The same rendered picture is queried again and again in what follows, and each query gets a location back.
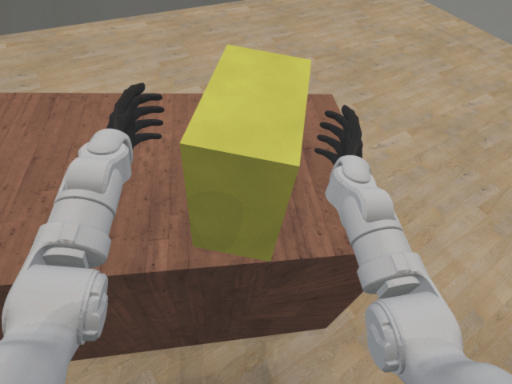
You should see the left robot forearm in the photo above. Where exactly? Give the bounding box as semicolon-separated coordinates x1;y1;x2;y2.
2;129;133;335

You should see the left robot hand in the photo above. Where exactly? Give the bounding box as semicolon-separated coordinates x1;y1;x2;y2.
107;82;164;149

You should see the carton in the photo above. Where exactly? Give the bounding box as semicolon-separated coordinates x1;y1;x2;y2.
180;44;311;262

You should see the right robot hand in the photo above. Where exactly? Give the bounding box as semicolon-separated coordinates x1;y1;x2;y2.
314;105;363;165

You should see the pedestal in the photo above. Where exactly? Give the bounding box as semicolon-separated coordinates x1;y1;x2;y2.
0;93;363;361

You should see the robot right upper arm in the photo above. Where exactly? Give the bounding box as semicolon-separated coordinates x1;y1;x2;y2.
365;291;512;384

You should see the robot left upper arm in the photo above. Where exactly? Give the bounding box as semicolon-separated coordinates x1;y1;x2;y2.
0;264;108;384

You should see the right robot forearm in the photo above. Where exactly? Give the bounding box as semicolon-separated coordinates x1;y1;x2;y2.
325;155;463;351

